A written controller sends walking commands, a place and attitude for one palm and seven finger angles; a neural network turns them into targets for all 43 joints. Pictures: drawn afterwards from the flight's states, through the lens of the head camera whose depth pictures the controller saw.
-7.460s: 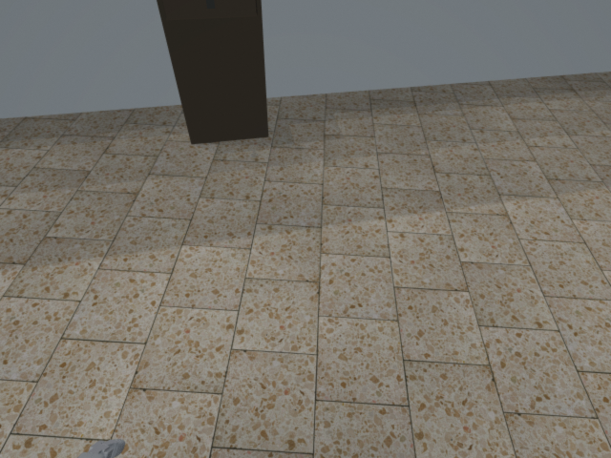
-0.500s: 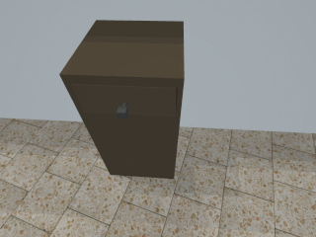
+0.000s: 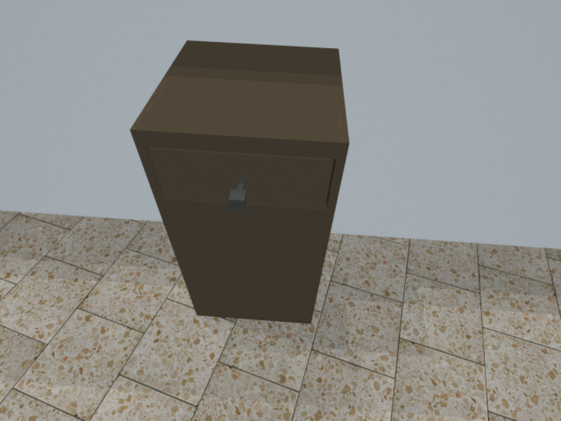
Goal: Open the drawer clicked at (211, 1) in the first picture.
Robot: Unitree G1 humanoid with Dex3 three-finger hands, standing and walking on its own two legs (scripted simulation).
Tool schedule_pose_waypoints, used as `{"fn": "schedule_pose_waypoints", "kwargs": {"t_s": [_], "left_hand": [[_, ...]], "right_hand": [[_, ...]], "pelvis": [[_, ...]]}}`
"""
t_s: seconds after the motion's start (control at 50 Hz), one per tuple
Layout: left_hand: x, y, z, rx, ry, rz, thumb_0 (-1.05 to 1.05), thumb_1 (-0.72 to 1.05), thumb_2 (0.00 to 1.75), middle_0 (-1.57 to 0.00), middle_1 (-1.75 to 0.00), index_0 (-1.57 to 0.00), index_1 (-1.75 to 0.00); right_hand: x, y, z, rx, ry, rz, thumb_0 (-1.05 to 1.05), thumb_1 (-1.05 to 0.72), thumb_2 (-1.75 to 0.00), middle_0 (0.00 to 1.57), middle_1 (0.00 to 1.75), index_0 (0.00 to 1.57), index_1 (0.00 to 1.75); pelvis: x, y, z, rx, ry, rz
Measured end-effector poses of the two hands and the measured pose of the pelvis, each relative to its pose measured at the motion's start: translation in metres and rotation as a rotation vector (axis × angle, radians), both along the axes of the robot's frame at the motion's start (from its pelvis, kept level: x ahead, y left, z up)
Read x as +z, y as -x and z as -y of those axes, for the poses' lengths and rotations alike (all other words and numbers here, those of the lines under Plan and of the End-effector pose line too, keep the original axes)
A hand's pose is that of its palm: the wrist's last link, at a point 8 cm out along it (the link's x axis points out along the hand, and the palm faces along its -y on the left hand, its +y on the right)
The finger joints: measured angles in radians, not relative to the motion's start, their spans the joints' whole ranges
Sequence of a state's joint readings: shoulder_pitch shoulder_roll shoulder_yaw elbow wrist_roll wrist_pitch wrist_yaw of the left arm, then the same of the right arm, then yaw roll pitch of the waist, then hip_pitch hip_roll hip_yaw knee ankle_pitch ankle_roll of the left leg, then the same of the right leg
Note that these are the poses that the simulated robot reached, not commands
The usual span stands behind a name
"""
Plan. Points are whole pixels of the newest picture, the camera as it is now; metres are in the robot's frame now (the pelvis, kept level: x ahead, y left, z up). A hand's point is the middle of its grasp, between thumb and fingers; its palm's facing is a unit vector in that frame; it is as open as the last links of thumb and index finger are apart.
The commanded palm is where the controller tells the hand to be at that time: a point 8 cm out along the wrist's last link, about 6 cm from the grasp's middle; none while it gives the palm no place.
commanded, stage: look again from close up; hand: left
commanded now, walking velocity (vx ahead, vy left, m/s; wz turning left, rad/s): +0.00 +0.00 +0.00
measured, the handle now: (239, 193) +0.56 +0.13 -0.05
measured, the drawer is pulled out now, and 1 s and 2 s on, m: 0.00 0.00 0.00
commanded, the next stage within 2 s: shuffle to correct the standing spot in 0.08 s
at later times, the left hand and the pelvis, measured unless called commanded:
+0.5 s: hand out of the picture +0.03 +0.15 -0.17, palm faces -0.05 -0.98 -0.20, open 7.3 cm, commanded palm none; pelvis +0.01 -0.03 +0.00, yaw -2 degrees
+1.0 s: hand out of the picture +0.03 +0.08 -0.16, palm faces +0.09 -0.97 -0.23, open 7.3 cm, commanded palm none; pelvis +0.05 -0.09 +0.01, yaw +0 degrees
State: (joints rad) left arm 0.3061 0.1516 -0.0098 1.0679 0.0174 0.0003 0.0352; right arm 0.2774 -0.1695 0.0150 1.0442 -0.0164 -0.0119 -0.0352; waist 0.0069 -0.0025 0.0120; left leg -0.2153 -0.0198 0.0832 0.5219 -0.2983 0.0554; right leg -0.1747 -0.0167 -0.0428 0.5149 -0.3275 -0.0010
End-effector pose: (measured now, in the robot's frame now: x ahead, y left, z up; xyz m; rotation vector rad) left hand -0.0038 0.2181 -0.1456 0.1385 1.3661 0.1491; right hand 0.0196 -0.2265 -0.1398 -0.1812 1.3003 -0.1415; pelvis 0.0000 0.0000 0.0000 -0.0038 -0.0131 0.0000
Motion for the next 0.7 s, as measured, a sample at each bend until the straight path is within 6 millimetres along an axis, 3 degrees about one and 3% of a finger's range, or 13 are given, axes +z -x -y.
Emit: {"fn": "schedule_pose_waypoints", "kwargs": {"t_s": [0.18, 0.36, 0.46, 0.58, 0.64, 0.7], "left_hand": [[0.004, 0.004, -0.013, -0.009, -0.013, -0.044, 0.00, 0.91, 0.90, -0.20, -0.30, -0.20, -0.30], [0.000, -0.001, 0.000, -0.038, 0.003, -0.087, 0.00, 0.91, 0.90, -0.20, -0.30, -0.20, -0.30], [0.005, -0.022, 0.015, -0.066, -0.007, -0.079, 0.01, 0.93, 0.90, -0.20, -0.30, -0.20, -0.30], [0.008, -0.054, 0.038, -0.065, -0.038, 0.007, 0.01, 0.93, 0.90, -0.20, -0.30, -0.20, -0.30], [0.007, -0.060, 0.056, -0.038, -0.040, 0.042, 0.01, 0.93, 0.90, -0.20, -0.30, -0.20, -0.30], [0.010, -0.057, 0.074, -0.011, -0.037, 0.034, 0.01, 0.93, 0.90, -0.20, -0.30, -0.20, -0.30]], "right_hand": [[-0.004, 0.031, -0.019, -0.019, -0.037, -0.095, 0.01, -0.92, -0.90, 0.20, 0.30, 0.20, 0.30], [-0.007, 0.041, -0.018, -0.067, -0.043, -0.118, 0.01, -0.91, -0.90, 0.20, 0.30, 0.20, 0.30], [-0.006, 0.054, 0.002, -0.100, -0.039, -0.144, 0.01, -0.91, -0.90, 0.20, 0.30, 0.20, 0.30], [-0.016, 0.060, 0.046, -0.111, -0.036, -0.204, 0.01, -0.91, -0.90, 0.20, 0.30, 0.20, 0.30], [-0.017, 0.047, 0.069, -0.092, -0.026, -0.216, 0.01, -0.91, -0.90, 0.20, 0.30, 0.20, 0.30], [-0.011, 0.019, 0.086, -0.072, -0.016, -0.180, 0.01, -0.91, -0.90, 0.20, 0.30, 0.20, 0.30]], "pelvis": [[0.002, -0.002, -0.008, -0.004, -0.008, -0.011], [-0.001, -0.007, 0.001, -0.027, -0.026, -0.013], [0.002, -0.009, 0.018, -0.031, -0.026, -0.023], [-0.006, -0.021, 0.053, -0.030, -0.029, -0.029], [-0.007, -0.028, 0.069, -0.011, -0.020, -0.024], [-0.001, -0.036, 0.081, -0.005, -0.021, -0.025]]}}
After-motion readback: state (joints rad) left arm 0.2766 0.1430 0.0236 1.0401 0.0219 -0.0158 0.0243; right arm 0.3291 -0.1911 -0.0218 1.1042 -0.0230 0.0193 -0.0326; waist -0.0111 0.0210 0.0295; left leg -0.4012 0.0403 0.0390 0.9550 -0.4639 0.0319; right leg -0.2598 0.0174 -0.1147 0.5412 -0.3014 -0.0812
